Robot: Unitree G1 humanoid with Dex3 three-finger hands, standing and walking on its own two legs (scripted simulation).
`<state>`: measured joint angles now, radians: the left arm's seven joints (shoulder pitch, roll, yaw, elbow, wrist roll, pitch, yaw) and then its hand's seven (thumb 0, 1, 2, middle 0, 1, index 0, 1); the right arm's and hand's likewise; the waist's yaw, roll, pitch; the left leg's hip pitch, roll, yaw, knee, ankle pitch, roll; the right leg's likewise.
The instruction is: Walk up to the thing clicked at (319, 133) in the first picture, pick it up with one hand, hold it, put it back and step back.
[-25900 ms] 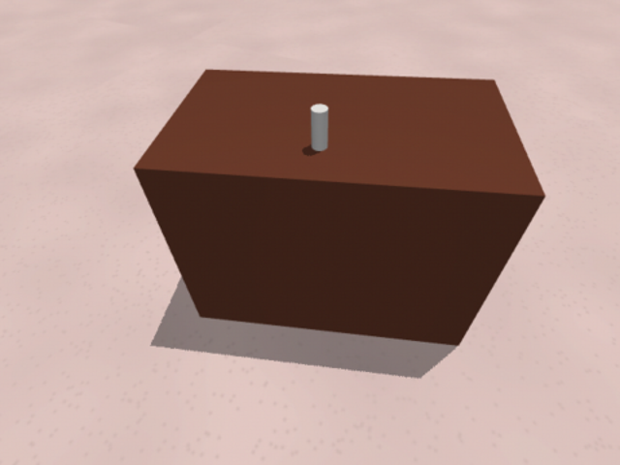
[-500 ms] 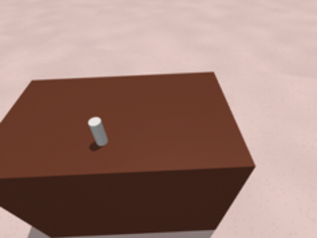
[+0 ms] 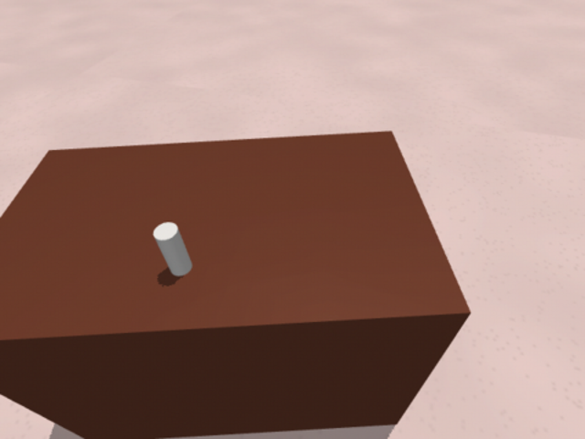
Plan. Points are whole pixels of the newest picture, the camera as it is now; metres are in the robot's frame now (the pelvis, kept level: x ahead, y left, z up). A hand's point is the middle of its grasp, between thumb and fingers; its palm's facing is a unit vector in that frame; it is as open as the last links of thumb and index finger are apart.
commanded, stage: home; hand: left
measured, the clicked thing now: (173, 250) +0.47 +0.24 -0.03
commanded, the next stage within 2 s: stand in 0.52 s
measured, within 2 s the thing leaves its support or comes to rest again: neither
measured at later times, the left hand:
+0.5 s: hand out of the picture +0.08 +0.25 -0.16, palm faces -0.03 -0.94 -0.35, open 17.4 cm
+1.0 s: hand out of the picture +0.08 +0.25 -0.16, palm faces -0.03 -0.94 -0.35, open 10.8 cm
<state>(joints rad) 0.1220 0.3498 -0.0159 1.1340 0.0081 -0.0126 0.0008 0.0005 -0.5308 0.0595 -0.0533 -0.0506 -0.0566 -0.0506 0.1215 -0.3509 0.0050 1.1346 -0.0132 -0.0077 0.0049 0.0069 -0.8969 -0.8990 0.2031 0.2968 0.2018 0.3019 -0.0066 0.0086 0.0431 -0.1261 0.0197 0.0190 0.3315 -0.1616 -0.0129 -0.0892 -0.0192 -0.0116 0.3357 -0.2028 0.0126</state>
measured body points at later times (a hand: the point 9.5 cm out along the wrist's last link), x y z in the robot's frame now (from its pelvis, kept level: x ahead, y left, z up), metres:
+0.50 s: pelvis +0.01 +0.00 +0.00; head +0.01 -0.01 +0.45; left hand +0.08 +0.30 -0.13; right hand +0.07 -0.30 -0.14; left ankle +0.01 +0.13 -0.75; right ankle -0.01 -0.13 -0.75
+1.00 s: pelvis +0.01 +0.00 +0.00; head +0.01 +0.00 +0.45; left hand +0.08 +0.30 -0.13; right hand +0.08 -0.30 -0.13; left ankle +0.01 +0.13 -0.75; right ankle -0.01 -0.13 -0.75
